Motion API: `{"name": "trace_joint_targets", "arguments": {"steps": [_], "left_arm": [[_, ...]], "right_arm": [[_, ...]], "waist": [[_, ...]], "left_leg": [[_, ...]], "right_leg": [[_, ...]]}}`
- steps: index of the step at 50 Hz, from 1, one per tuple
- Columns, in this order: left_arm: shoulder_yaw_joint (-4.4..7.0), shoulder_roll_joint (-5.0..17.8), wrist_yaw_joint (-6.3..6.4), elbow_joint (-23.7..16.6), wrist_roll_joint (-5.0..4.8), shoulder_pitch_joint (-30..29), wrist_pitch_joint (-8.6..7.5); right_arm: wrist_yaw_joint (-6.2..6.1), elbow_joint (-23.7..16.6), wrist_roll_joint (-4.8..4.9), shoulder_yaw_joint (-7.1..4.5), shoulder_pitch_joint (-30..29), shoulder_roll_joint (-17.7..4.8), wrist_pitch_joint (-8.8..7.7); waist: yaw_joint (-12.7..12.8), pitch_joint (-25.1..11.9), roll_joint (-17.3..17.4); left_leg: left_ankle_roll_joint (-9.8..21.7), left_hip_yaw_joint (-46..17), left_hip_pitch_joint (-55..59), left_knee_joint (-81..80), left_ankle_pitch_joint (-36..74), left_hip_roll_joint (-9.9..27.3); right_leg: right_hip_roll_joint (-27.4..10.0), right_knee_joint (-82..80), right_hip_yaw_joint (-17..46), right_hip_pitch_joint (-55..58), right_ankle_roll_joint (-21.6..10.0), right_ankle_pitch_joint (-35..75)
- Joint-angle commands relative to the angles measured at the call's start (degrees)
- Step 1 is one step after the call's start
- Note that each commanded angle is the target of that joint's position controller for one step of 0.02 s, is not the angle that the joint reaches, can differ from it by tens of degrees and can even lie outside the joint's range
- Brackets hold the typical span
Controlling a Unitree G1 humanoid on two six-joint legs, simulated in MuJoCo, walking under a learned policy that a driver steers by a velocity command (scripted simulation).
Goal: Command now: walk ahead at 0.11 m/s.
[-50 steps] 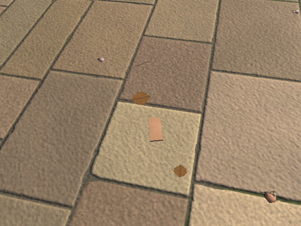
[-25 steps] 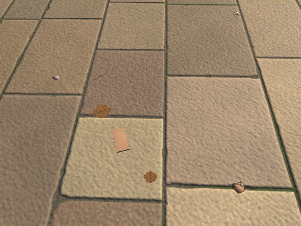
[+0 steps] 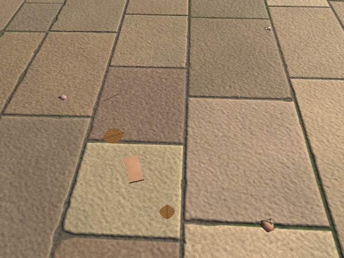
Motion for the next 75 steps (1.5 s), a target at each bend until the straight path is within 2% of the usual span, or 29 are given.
{"name": "trace_joint_targets", "arguments": {"steps": [1,3,6,10,11,12,13,15,18,25,31,33,35,36,37,38,39,41,44,50,57,61,62,63,64,65,67,70,75], "left_arm": [[2.56,8.84,0.56,-1.98,-0.58,1.99,-0.15],[3.31,11.74,0.71,-1.22,-1.14,4.89,-0.37],[3.27,11.20,0.91,-0.58,-1.49,5.03,-2.18],[2.86,9.67,0.56,-2.01,-2.09,-1.95,-1.74],[1.80,6.20,0.41,-2.69,-1.27,-3.01,-2.02],[1.27,4.04,0.68,-5.55,-1.09,-3.56,-2.93],[2.20,7.32,0.81,-5.64,-2.63,-2.44,-3.81],[2.59,8.83,0.01,-3.94,-3.09,-1.11,-4.98],[3.00,8.04,-1.07,-3.21,-1.51,-2.49,-5.34],[1.13,3.36,-2.41,-7.68,-1.71,-14.58,-5.13],[1.00,4.93,-4.02,-10.65,-2.26,-21.44,-6.16],[1.94,7.25,-3.97,-9.93,-2.00,-17.76,-6.26],[4.07,11.35,-3.01,-5.34,-2.08,-1.93,-5.80],[4.95,14.87,-2.14,-2.85,-1.20,9.19,-5.33],[5.26,17.68,-2.62,-1.42,-0.79,11.36,-5.54],[3.97,11.34,-2.41,-0.95,-1.23,10.43,-5.43],[3.33,9.92,-2.06,-1.20,-1.41,4.89,-5.41],[2.68,7.88,-2.38,-1.69,-0.73,-1.84,-5.88],[2.41,6.90,-2.74,-0.25,-0.62,-2.92,-6.85],[3.00,10.56,-1.47,2.97,-1.06,1.25,-6.69],[3.38,13.03,-0.98,6.95,-2.14,8.17,-4.82],[3.04,12.74,-0.57,6.91,-1.43,6.35,-3.30],[1.65,9.70,-0.41,5.24,0.04,7.26,-3.38],[-0.21,2.74,-1.03,5.13,-0.71,14.77,-4.60],[1.16,9.57,-1.30,5.96,-1.99,11.42,-5.64],[1.99,12.25,-1.51,4.35,-3.24,6.04,-6.30],[2.04,11.00,-0.96,3.54,-1.90,1.70,-6.29],[1.83,8.22,-0.85,4.37,-1.45,3.97,-4.61],[1.59,7.07,-0.75,1.65,-0.66,-4.14,-3.99]], "right_arm": [[-0.42,-1.64,0.55,-1.28,0.20,-5.41,-0.53],[-0.21,-3.91,1.10,-1.12,-3.50,-4.73,-1.75],[1.36,-5.32,2.51,-1.38,-4.79,-5.32,-4.35],[3.05,1.91,1.28,-2.21,9.51,-5.27,-5.59],[2.89,3.31,1.05,-2.89,15.80,-7.30,-5.57],[3.02,2.86,1.15,-4.33,20.04,-14.85,-5.83],[3.31,1.89,0.27,-3.38,17.24,-12.80,-6.26],[3.07,-0.52,0.64,-2.06,9.68,-8.32,-6.51],[3.21,-0.45,0.12,-0.72,9.57,-5.40,-5.83],[1.52,0.82,0.29,-0.51,13.95,-7.74,-4.44],[1.19,2.44,1.26,-1.13,16.43,-8.96,-3.79],[1.07,2.01,0.95,-1.75,15.12,-10.45,-3.40],[1.05,1.14,0.31,-1.92,13.10,-10.91,-2.53],[0.98,-0.49,-0.72,-1.09,13.24,-8.96,-2.67],[1.99,-0.67,-0.38,1.50,22.51,0.73,-3.84],[2.51,-0.28,1.56,-0.18,17.18,-6.64,-5.39],[2.70,-3.14,3.22,-1.18,9.95,-9.53,-6.25],[2.07,-4.06,2.14,-1.37,5.33,-8.42,-6.55],[1.97,-3.58,1.37,-1.06,8.76,-5.13,-4.65],[2.12,-8.46,0.32,-0.40,-4.19,-4.34,-4.42],[4.09,-12.78,1.26,-0.33,-14.81,-5.65,-5.39],[4.04,-8.99,1.10,-3.02,0.61,-10.81,-5.67],[3.47,-7.14,0.54,-4.30,11.12,-15.37,-5.38],[3.94,-5.88,0.28,-4.95,12.97,-18.58,-5.03],[4.13,-6.81,0.66,-3.28,12.05,-12.11,-5.12],[4.01,-7.58,0.62,-2.59,7.63,-10.13,-5.27],[4.10,-8.58,0.11,-2.04,1.16,-8.16,-5.42],[4.23,-7.89,-0.02,-1.84,0.37,-7.12,-6.24],[3.14,-5.33,0.34,-2.45,3.83,-9.17,-5.91]], "waist": [[1.51,0.02,-4.78],[3.52,5.42,-10.47],[3.02,7.63,-11.29],[-4.45,-0.27,-4.94],[-6.69,-1.95,2.00],[-7.13,-2.55,17.47],[-5.21,-0.28,13.99],[-2.16,5.82,6.60],[-1.50,3.73,5.75],[-3.88,4.57,4.39],[-3.10,6.56,4.80],[0.17,2.19,6.51],[8.38,-8.37,7.08],[11.64,-17.12,1.58],[5.48,-26.61,-14.94],[8.42,-22.69,-9.44],[7.00,-11.19,-7.63],[2.92,-3.31,-0.15],[-0.93,-2.48,-2.99],[1.88,2.24,-2.30],[5.04,2.47,-2.56],[-3.62,-7.45,-2.96],[-6.82,-16.82,4.12],[-2.47,-22.50,19.93],[-4.70,-19.90,12.20],[-4.10,-11.93,8.59],[-1.10,-4.76,2.77],[1.74,-4.19,4.28],[0.44,-0.43,2.78]], "left_leg": [[0.97,4.97,-3.76,3.82,-6.82,-3.86],[2.63,4.75,-13.51,12.37,-11.07,-3.87],[7.03,-0.23,-21.05,17.57,-16.05,0.69],[6.64,5.60,10.33,-0.17,4.36,-4.55],[7.91,-3.88,17.64,-4.61,-0.83,1.72],[15.53,-30.17,22.01,-15.73,-11.31,15.95],[20.47,-40.64,18.04,-20.07,-19.84,20.35],[17.39,-28.88,14.84,-20.21,-18.70,16.06],[13.27,-14.56,14.24,-20.41,3.54,9.96],[12.87,-3.02,10.51,-22.30,22.28,6.52],[13.25,-2.41,16.75,-19.72,28.50,10.70],[12.18,-1.88,19.77,-13.10,46.36,11.28],[10.10,0.41,15.67,5.67,58.59,8.43],[8.91,0.91,0.86,23.10,39.90,5.65],[5.55,-1.68,-20.86,43.58,-13.69,-6.79],[6.42,-7.88,-27.00,49.67,-16.49,-4.90],[6.98,-5.67,-30.43,49.45,-11.33,-1.81],[6.44,-3.46,-26.02,43.48,-2.84,2.89],[4.97,-3.13,-20.01,38.68,-0.29,5.44],[2.42,-0.50,-23.93,16.94,16.20,5.49],[4.89,0.04,-23.46,2.18,17.16,2.22],[9.44,3.41,-0.82,-0.88,11.61,-1.62],[13.10,-8.19,16.38,0.94,13.77,8.77],[21.67,-35.40,33.00,-7.04,-0.55,19.17],[19.94,-38.32,31.30,-11.23,-7.58,18.26],[17.71,-29.92,24.34,-12.03,-5.16,16.72],[16.65,-19.18,11.20,-14.66,7.94,12.66],[16.98,-12.23,4.89,-18.75,15.59,9.90],[16.87,-5.97,5.36,-21.80,19.69,8.78]], "right_leg": [[-5.81,-10.81,8.59,-2.24,-4.27,-15.46],[-14.02,-18.16,21.40,-3.42,-9.87,-30.36],[-19.62,-20.13,27.34,-0.02,-13.04,-23.05],[-9.36,-9.73,9.58,-11.67,-6.47,-7.23],[-4.66,3.64,3.57,-17.82,-3.22,-4.50],[1.97,22.38,-2.31,-29.35,0.93,-11.11],[-0.02,33.20,3.29,-33.97,0.61,-16.08],[-5.63,36.81,3.26,-38.35,-1.36,-4.42],[-8.19,31.93,0.52,-34.54,-1.11,6.44],[-6.01,11.29,-4.67,-29.79,2.31,19.35],[-3.99,0.44,-4.29,-26.75,-0.96,19.15],[-1.50,-0.03,-5.52,-19.87,-3.18,15.50],[0.38,-1.42,-6.79,1.58,-6.73,16.61],[-10.47,1.75,5.62,22.07,-10.34,15.44],[-25.37,-4.77,36.44,40.15,-20.91,2.31],[-23.68,-11.96,40.89,35.43,-19.10,-5.23],[-21.64,-13.94,30.71,25.54,-16.11,-2.96],[-17.00,-17.41,18.35,9.16,-13.59,10.27],[-14.19,-21.96,11.01,0.25,-13.86,15.03],[-11.13,-24.55,2.42,-2.61,-12.21,18.36],[-15.97,-19.17,3.09,10.16,-9.70,18.41],[-12.48,0.94,-0.20,10.18,-5.83,37.42],[-8.57,19.60,-3.29,-0.77,-3.66,23.20],[1.80,37.13,-2.12,-23.20,-0.39,-12.78],[-0.99,43.48,4.99,-29.47,-1.15,-15.50],[-3.71,43.94,3.96,-32.61,-2.02,-10.19],[-8.38,38.47,1.86,-29.29,-1.30,-1.38],[-10.16,34.14,1.52,-23.49,0.00,2.95],[-10.48,20.42,0.74,-29.31,2.26,14.16]]}}
Velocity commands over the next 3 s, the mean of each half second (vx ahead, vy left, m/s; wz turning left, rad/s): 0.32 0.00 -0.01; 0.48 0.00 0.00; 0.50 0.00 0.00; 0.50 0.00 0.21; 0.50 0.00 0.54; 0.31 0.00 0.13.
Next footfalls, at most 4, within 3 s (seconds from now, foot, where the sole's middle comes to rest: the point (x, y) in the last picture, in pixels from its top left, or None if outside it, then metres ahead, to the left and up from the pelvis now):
0.72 right None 0.45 -0.06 -0.77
1.22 left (134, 208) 0.74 0.18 -0.77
1.78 right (185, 151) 1.04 -0.05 -0.77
2.32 left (127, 118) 1.27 0.25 -0.77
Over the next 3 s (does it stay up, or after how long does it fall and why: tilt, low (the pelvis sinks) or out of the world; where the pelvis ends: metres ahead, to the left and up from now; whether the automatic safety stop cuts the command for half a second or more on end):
stays up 1.45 0.21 0.00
